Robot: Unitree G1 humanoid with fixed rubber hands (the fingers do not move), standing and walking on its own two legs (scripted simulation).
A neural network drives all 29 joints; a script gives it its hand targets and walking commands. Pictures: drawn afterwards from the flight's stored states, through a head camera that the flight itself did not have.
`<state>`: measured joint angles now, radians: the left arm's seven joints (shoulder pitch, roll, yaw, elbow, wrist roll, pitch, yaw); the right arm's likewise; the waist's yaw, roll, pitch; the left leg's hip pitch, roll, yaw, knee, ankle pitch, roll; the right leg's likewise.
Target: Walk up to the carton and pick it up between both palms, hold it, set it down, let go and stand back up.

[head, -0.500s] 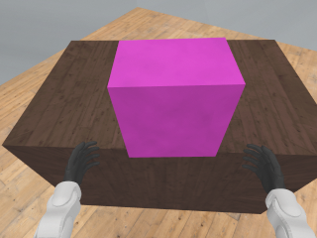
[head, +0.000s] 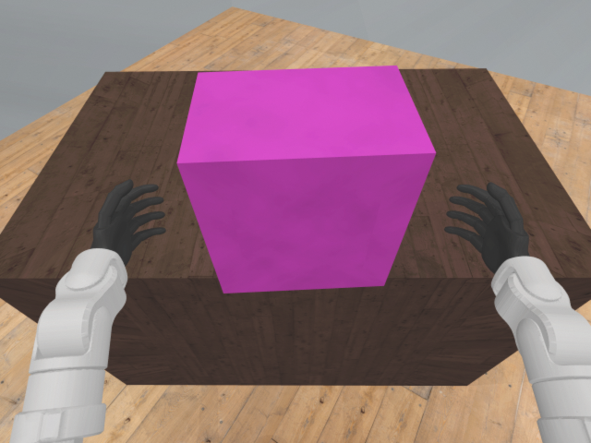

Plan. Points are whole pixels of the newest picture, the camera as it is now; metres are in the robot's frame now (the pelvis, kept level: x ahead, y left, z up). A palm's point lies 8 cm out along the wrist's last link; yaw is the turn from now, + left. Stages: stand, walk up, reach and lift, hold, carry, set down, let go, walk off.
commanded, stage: reach and lift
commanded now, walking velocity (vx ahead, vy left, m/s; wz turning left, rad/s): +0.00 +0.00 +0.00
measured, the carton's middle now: (301, 191) +0.45 +0.00 +0.08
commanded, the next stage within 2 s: none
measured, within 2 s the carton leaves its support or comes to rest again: neither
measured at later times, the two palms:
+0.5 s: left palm (120, 177) +0.39 +0.22 +0.17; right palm (517, 170) +0.38 -0.26 +0.17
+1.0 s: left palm (107, 119) +0.42 +0.22 +0.23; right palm (512, 115) +0.42 -0.25 +0.22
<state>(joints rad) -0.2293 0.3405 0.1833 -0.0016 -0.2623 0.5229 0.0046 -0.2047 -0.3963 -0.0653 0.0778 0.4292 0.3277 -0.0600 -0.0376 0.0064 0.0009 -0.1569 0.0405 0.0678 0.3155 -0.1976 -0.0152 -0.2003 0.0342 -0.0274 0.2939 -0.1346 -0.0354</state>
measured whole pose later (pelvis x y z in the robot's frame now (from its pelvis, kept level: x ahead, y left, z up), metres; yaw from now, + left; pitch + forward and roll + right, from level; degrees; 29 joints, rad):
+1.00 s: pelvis -0.02 +0.00 -0.01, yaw +2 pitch +10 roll -1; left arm -1.07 0.50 -0.02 0.68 -0.34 0.66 0.07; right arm -1.06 -0.53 -0.01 0.88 0.50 0.43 0.02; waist -0.04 0.00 -0.12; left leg -0.39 0.04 0.03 0.41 -0.18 -0.01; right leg -0.40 0.03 -0.06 0.34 -0.11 -0.03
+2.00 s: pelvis -0.02 +0.00 -0.01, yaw +1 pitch +15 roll -1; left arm -0.97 0.34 0.02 1.03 -0.25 0.13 0.03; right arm -0.92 -0.41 0.05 1.03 0.43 0.07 -0.04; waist -0.01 0.02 -0.14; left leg -0.51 0.04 0.04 0.46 -0.21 -0.01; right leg -0.53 0.03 -0.05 0.40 -0.13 -0.03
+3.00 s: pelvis -0.02 -0.01 -0.02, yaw +3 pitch +19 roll +0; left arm -1.13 0.27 -0.03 1.35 -0.25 -0.06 0.09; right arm -1.06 -0.23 -0.10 1.19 0.23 0.04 -0.11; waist -0.05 0.02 -0.22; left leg -0.62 0.04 0.01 0.48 -0.19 -0.03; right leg -0.63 0.03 -0.08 0.43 -0.13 -0.05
